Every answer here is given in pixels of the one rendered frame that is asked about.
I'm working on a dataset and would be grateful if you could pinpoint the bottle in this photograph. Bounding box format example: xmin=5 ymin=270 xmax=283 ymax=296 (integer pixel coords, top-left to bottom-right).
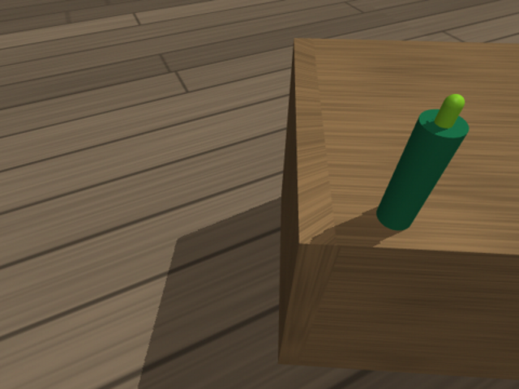
xmin=376 ymin=94 xmax=469 ymax=231

